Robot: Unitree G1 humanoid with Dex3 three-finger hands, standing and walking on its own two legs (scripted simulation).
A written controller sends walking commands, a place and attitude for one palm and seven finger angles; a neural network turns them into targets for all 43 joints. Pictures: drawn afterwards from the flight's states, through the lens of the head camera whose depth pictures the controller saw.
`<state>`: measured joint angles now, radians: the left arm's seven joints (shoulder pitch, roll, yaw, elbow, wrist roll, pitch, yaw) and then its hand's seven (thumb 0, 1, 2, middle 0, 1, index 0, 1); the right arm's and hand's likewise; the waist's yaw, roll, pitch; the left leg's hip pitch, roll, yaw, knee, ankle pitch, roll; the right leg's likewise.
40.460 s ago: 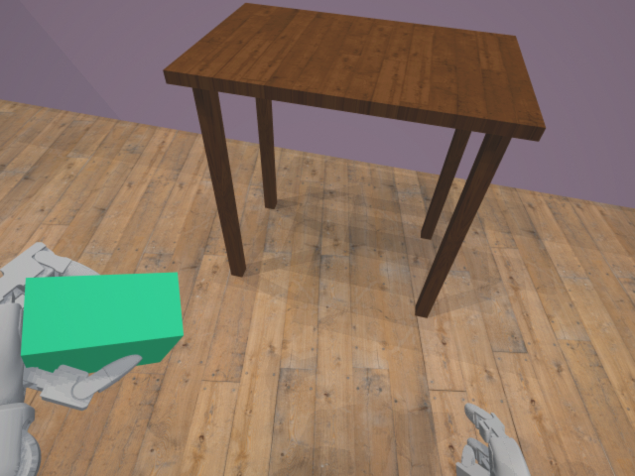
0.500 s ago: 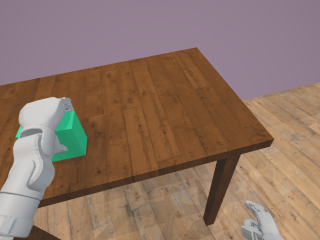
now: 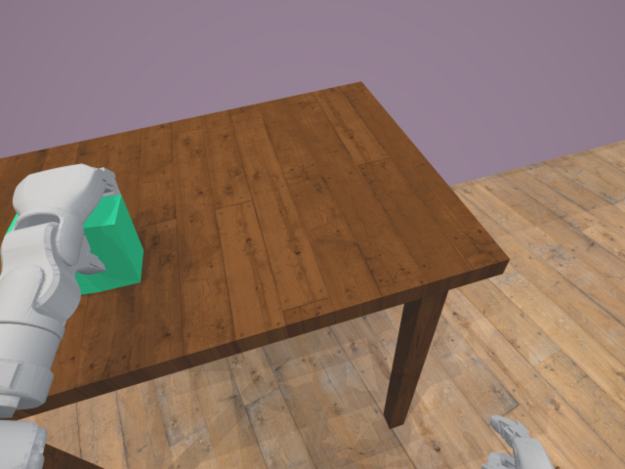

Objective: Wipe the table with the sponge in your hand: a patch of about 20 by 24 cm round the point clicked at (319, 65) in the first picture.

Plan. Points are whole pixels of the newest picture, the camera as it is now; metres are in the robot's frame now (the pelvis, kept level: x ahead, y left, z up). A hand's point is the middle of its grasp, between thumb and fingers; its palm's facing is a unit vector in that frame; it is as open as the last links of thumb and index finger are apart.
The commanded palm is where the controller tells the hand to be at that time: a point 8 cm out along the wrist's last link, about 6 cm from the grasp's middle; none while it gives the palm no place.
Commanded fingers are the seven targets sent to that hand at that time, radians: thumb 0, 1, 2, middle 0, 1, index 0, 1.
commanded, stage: wipe forward along the middle lane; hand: left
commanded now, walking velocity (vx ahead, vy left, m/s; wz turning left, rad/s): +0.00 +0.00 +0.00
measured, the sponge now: (89, 257) +0.34 +0.34 +0.10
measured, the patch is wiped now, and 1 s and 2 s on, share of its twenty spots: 0.95 0.95 0.95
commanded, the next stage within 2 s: slide back across to the first lane in 0.38 s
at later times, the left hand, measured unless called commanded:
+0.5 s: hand (81, 197) +0.40 +0.36 +0.15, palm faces -0.11 +0.00 -0.99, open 10.0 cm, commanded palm +0.38 +0.37 +0.19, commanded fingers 0.00 0.10 1.30 -1.20 -1.60 -1.20 -1.60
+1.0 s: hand (35, 199) +0.39 +0.42 +0.16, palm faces -0.03 +0.02 -1.00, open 10.0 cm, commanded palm +0.35 +0.42 +0.21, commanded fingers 0.00 0.10 1.30 -1.20 -1.60 -1.20 -1.60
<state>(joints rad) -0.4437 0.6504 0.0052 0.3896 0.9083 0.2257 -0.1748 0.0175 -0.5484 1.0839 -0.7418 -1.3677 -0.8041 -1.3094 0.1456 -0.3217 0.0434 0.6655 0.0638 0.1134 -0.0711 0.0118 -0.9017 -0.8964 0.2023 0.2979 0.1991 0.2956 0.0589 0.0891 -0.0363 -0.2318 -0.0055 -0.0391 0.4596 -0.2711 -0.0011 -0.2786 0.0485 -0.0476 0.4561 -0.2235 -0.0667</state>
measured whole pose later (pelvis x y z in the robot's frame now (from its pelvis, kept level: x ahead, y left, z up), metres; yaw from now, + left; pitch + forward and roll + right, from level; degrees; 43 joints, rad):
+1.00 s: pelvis +0.03 +0.05 +0.00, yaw +0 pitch +5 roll -1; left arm -0.48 0.75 0.10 0.46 0.91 0.12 -0.16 0.00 -0.52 1.07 -0.72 -1.39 -0.77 -1.35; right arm 0.15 -0.31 0.02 0.64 0.07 0.17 -0.04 0.01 -0.90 -0.90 0.20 0.30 0.20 0.30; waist 0.05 0.08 -0.03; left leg -0.22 -0.05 -0.02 0.40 -0.27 0.06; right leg -0.24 0.00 -0.02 0.36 -0.20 0.00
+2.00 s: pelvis +0.02 +0.04 +0.00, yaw +0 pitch +2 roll -1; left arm -0.15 0.72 0.17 0.11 0.83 0.20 -0.16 0.00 -0.49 1.06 -0.68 -1.41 -0.73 -1.38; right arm 0.12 -0.31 0.04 0.63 0.05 0.13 -0.03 0.01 -0.90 -0.90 0.20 0.30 0.20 0.30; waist 0.09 0.09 -0.01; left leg -0.17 -0.05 -0.03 0.41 -0.27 0.05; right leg -0.20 0.01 -0.03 0.37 -0.20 -0.01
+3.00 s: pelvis +0.02 +0.06 +0.00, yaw -1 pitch +1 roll -2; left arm 0.43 0.64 0.20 -0.56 0.78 0.36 -0.06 -0.01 -0.47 1.06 -0.68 -1.41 -0.72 -1.39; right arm 0.10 -0.28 0.05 0.57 0.04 0.12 0.00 0.01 -0.90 -0.90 0.20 0.30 0.20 0.30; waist 0.14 0.10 -0.05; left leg -0.18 -0.05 0.00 0.48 -0.32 0.07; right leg -0.21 0.00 0.00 0.43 -0.24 0.01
